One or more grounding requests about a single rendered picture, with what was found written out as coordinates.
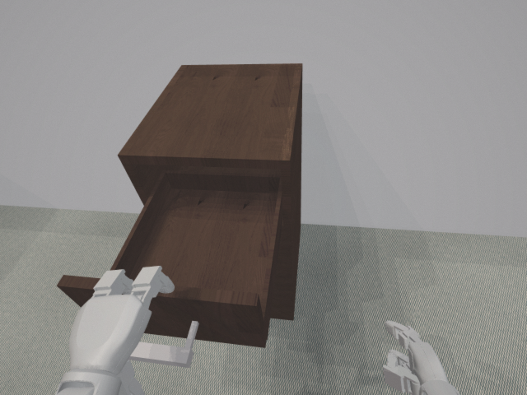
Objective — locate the robot right hand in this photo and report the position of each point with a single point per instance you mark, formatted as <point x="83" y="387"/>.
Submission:
<point x="408" y="373"/>

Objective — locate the drawer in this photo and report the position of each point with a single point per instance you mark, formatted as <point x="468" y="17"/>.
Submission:
<point x="216" y="236"/>

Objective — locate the cabinet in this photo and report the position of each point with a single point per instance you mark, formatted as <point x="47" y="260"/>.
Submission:
<point x="230" y="118"/>

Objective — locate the robot left hand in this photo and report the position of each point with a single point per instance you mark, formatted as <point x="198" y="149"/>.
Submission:
<point x="109" y="326"/>

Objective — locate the handle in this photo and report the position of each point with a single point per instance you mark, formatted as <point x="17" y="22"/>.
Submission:
<point x="167" y="355"/>

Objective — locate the left robot forearm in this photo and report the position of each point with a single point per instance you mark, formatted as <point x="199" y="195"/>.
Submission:
<point x="89" y="382"/>

